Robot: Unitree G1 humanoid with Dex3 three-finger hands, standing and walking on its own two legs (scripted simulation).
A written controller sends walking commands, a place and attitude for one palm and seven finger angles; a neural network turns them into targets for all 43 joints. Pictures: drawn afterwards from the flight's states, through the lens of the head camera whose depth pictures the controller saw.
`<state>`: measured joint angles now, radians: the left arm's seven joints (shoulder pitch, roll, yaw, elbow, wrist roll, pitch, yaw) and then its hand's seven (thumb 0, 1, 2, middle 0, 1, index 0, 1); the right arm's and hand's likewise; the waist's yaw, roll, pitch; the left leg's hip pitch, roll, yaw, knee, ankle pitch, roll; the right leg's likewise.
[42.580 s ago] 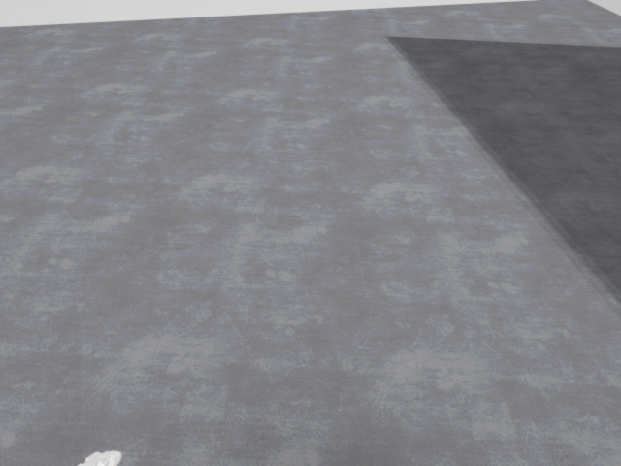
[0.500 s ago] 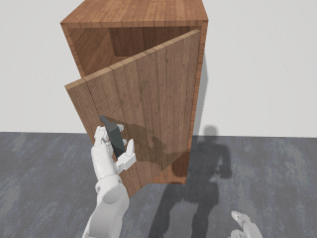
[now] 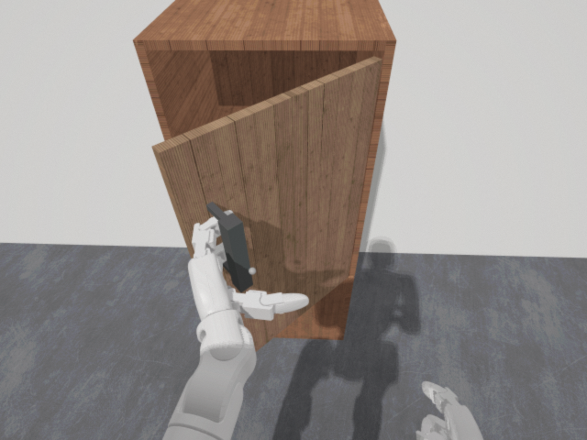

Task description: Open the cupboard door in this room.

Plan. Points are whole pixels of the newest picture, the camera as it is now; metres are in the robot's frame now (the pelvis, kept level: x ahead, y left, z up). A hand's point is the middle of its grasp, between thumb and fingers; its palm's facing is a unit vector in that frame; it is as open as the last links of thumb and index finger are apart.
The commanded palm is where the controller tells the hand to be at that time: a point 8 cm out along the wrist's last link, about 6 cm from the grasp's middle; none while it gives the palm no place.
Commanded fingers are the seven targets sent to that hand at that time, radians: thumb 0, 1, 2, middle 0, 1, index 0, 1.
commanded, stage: open thumb and fingers to let go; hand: left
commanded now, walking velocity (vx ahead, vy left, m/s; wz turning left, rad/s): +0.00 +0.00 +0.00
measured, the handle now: (228, 247) +0.36 +0.13 +0.09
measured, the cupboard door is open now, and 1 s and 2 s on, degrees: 44 45 45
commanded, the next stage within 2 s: slide the hand sideways off the handle in 0.08 s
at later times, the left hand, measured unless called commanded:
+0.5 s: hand (242, 283) +0.29 +0.09 +0.09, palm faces -0.04 -1.00 +0.00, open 16.2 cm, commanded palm +0.26 +0.13 +0.08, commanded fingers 0.00 -0.50 0.30 -0.15 -0.30 -0.15 -0.30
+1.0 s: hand (221, 312) +0.26 +0.12 +0.08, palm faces +0.00 -1.00 -0.03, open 16.2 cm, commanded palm +0.22 +0.18 +0.08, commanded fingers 0.00 -0.50 0.30 -0.15 -0.30 -0.15 -0.30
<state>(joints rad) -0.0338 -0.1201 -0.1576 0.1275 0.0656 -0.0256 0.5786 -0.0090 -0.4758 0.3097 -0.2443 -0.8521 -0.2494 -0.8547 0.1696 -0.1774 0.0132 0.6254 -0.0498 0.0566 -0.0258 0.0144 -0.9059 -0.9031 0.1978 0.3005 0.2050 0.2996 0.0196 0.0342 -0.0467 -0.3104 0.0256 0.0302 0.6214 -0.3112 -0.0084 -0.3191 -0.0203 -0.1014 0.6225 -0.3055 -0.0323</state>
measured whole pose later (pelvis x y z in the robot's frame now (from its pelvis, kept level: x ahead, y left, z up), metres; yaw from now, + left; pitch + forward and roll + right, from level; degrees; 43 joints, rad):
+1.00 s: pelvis +0.01 +0.00 +0.00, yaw -1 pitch +1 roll +0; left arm 0.25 0.12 -0.05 -0.11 -0.13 -0.11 -0.01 -0.01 -0.50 0.30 -0.19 -0.32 -0.18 -0.32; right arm 0.20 -0.22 0.04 0.54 0.01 -0.08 -0.04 0.02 -0.91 -0.90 0.20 0.30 0.21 0.30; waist 0.03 0.04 -0.03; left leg -0.33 0.03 0.04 0.64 -0.34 -0.01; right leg -0.35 -0.01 -0.09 0.65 -0.33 -0.03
